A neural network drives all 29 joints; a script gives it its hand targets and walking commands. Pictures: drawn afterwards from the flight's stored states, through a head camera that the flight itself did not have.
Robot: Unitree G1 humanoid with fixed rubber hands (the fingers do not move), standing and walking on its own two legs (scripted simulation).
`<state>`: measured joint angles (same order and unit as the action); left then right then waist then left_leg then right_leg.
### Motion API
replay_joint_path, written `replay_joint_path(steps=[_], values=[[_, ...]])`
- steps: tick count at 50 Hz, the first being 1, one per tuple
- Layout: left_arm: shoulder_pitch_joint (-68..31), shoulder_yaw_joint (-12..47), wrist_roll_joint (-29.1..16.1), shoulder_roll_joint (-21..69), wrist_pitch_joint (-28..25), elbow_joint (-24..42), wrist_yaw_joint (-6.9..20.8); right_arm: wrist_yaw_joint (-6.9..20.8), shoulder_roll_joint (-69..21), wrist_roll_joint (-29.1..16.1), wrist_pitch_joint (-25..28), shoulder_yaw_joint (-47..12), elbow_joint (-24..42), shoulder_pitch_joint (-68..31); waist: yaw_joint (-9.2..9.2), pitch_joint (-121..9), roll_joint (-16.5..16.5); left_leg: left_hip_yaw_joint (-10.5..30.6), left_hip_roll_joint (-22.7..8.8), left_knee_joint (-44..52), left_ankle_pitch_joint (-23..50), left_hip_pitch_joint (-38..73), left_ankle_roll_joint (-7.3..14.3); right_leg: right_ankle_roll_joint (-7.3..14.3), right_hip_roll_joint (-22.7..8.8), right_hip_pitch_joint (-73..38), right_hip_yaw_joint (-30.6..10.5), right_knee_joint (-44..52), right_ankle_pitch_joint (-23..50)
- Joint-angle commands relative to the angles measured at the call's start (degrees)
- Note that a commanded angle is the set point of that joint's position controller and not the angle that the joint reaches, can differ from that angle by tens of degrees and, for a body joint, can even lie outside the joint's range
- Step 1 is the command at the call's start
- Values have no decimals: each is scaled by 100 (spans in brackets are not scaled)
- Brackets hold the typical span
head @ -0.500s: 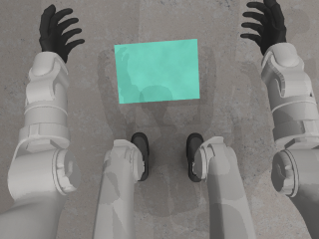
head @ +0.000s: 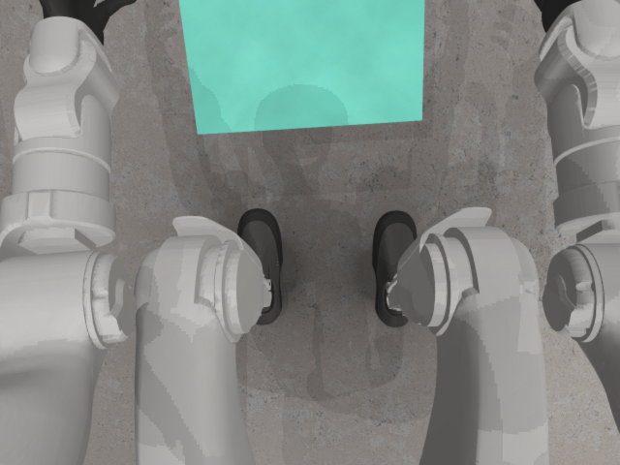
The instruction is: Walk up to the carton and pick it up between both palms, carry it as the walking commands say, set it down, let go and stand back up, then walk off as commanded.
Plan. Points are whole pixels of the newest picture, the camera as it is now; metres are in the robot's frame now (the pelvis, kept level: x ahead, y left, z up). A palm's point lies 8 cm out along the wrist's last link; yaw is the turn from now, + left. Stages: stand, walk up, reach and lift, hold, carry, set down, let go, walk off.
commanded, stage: reach and lift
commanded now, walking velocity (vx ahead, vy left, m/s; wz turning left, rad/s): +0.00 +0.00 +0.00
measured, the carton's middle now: (305, 53) +0.51 +0.02 -0.33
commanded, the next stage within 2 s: none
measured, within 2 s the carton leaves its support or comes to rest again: neither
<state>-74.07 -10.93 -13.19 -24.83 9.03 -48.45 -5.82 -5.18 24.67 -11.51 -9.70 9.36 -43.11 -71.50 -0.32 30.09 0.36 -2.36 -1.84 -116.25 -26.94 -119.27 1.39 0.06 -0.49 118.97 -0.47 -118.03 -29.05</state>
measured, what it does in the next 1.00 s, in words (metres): lowers itself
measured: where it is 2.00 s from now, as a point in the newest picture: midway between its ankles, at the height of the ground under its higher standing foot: (328, 286)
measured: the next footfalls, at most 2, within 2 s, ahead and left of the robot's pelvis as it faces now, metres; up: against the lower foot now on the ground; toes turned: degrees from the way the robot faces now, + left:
none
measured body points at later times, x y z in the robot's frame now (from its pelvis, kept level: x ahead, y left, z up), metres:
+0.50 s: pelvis +0.02 +0.00 -0.06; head +0.40 +0.00 +0.18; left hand +0.55 +0.24 -0.25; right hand +0.55 -0.22 -0.25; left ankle +0.15 +0.11 -0.38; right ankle +0.14 -0.12 -0.38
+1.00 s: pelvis +0.02 +0.00 -0.06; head +0.39 +0.00 +0.19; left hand +0.55 +0.23 -0.25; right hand +0.55 -0.22 -0.25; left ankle +0.15 +0.11 -0.38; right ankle +0.14 -0.12 -0.38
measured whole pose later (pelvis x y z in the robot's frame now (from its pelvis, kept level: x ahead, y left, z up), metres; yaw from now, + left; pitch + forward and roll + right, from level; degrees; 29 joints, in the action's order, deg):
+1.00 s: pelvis +0.02 +0.00 -0.06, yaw +0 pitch +37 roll +1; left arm -77.9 0.1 -21.1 -27.0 -0.9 -68.0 -2.6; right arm -3.2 26.4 -19.9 -0.2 0.0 -65.5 -76.6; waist -0.3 20.0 0.7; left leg -1.9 -1.9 -126.5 -28.5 -134.9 1.4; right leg 0.3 -0.6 134.2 -0.1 -128.2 -31.0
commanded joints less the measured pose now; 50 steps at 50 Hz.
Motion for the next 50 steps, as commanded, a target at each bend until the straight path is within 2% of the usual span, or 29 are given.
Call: replay_joint_path(steps=[1,3,4,5,6,7,9,10,11,13,15,16,17,19,20,21,22,23,24,26,27,29,30,31,34,37,41,43,50], values=[[-1464,251,-311,-1166,-400,-717,109,-19,366,-602,198,-1069,-859,-1777,-676,-8607,237,-72,163,602,215,2764,-13,-84,-4,-3020,12,739,93],[-1021,516,-293,-467,-381,-1732,375,202,47,-536,228,-1116,-1902,-1460,-600,-6758,202,67,75,531,-173,1651,-87,-79,-59,-1918,29,620,-160],[-1045,356,-238,-417,-379,-1840,512,220,220,-295,239,-932,-1784,-1459,-265,-6585,357,26,83,389,-273,1448,-157,-111,-41,-1988,14,772,-339],[-888,279,-116,-385,-478,-2053,563,225,47,-168,301,-781,-2152,-1233,-254,-6254,392,133,67,416,-322,1283,-172,-121,-48,-1724,98,590,-267],[-1078,165,-89,-501,-667,-1361,549,159,127,-45,470,-648,-1579,-1257,-167,-6944,414,79,75,276,180,1287,-234,-88,-13,-2336,-35,499,459],[-1129,97,-6,-591,-794,-1411,491,177,213,-150,613,-522,-1727,-1303,-235,-6646,131,152,8,200,584,1350,-299,-121,31,-1939,-34,299,859],[-1436,35,-116,-870,-1081,-494,363,155,341,-433,942,-345,-566,-1831,-477,-8026,-73,268,82,75,1862,2487,-248,-118,41,-1937,-18,130,1573],[-1209,35,-279,-724,-1087,-827,312,171,446,-552,984,-520,-746,-1722,-434,-8517,250,426,7,-61,2173,2813,-212,-157,-9,-2003,64,-8,1721],[-1144,204,-395,-495,-1082,-951,298,191,563,-546,1031,-587,-1096,-1586,-353,-8475,-48,402,17,-181,2189,2844,-251,-130,-85,-1764,100,-76,1518],[-1232,14,-400,-921,-1186,-464,272,113,458,-618,1066,-732,-617,-1614,-491,-8930,218,325,56,-206,2279,2752,-124,-154,-44,-2219,-19,-135,1967],[-809,573,-610,-313,-1054,-1862,360,195,127,-679,953,-1091,-2019,-1184,-286,-7669,83,357,-18,-272,1577,2101,-204,-178,-183,-1546,-26,-133,1288],[-963,546,-559,-539,-1093,-1504,350,235,-42,-827,957,-1130,-1766,-1427,-489,-7881,-39,334,-42,-155,1462,2230,-158,-174,-202,-1778,-23,-145,1276],[-873,913,-634,-38,-982,-2256,410,324,-85,-918,900,-1210,-2437,-1244,-319,-7165,-260,472,-89,-63,1208,2210,-201,-155,-278,-1098,22,-153,903],[-921,829,-554,-182,-1085,-1368,419,330,90,-862,1037,-1034,-1303,-1387,-334,-7816,-200,471,-28,-175,1688,2567,-210,-155,-138,-1201,116,-210,1091],[-929,671,-538,-133,-1073,-1761,404,338,237,-911,1020,-1241,-1671,-1655,-517,-7232,-36,362,-7,-232,1426,1970,-220,-119,-152,-1110,31,-161,942],[-1010,696,-549,-212,-1161,-1132,394,259,338,-835,1148,-932,-915,-1592,-281,-7785,-121,353,-17,-284,1790,2197,-223,-150,-73,-1372,94,-226,1482],[-964,692,-599,-290,-1234,-1137,332,272,4,-966,1179,-1062,-1149,-1470,-515,-7810,27,388,27,-317,2218,2342,-196,-153,-28,-1434,108,-271,1789],[-903,725,-598,-257,-1162,-1524,313,247,325,-855,1167,-901,-1451,-1479,-252,-7726,-31,382,-54,-298,1876,2109,-225,-185,-90,-1547,92,-282,1750],[-957,674,-651,-236,-1148,-1463,353,245,295,-860,1146,-1072,-1349,-1554,-490,-7682,81,354,-19,-309,1727,1995,-217,-167,-128,-1640,-34,-184,1592],[-814,888,-702,-1,-1138,-1701,360,272,-40,-884,1079,-1111,-2081,-1149,-223,-7315,4,380,8,-157,1424,1920,-198,-150,-110,-1366,109,-217,1283],[-775,630,-586,-237,-1187,-1519,351,299,-93,-952,1100,-1279,-1656,-1232,-625,-7494,72,307,16,-258,1585,1762,-178,-170,-64,-1513,26,-218,1487],[-838,584,-605,-471,-1164,-1261,312,157,526,-571,1140,-656,-1398,-1263,-117,-7709,77,433,5,-217,1608,1974,-245,-158,-73,-1515,68,-262,1496],[-1044,499,-535,-547,-1172,-1487,255,173,350,-792,1116,-922,-1465,-1655,-604,-7415,-48,365,-27,-222,1696,2087,-242,-171,-65,-1197,-12,-177,1361],[-1058,764,-623,-289,-1149,-1624,299,181,191,-702,1103,-933,-2017,-1343,-244,-7277,-68,353,-24,-199,1396,1733,-280,-137,-99,-1373,8,-137,1283],[-1176,878,-753,-212,-1133,-1421,328,222,97,-724,1082,-881,-1913,-1477,-110,-7144,5,466,13,-98,1270,1978,-206,-128,-100,-1029,79,-86,965],[-1393,763,-611,-353,-1187,-1220,279,179,102,-816,1095,-1007,-1781,-1620,-415,-7326,-172,304,19,-176,1432,1858,-243,-117,-71,-1215,-18,-161,1158],[-1218,941,-718,74,-1111,-1753,303,220,-114,-957,1093,-1288,-1737,-1727,-446,-7184,66,341,6,-211,1259,1630,-203,-164,-71,-1449,-63,27,1153],[-1467,1247,-913,252,-1127,-1504,321,185,-83,-888,1091,-1290,-1816,-1718,-194,-7202,-9,338,61,-147,1230,1632,-245,-119,-40,-1506,-33,-6,1137],[-1398,1290,-831,662,-1208,-1755,303,241,-763,-1093,1139,-1645,-1664,-1877,-505,-7148,71,407,139,-97,1274,1768,-164,-141,4,-1378,33,-42,1053]])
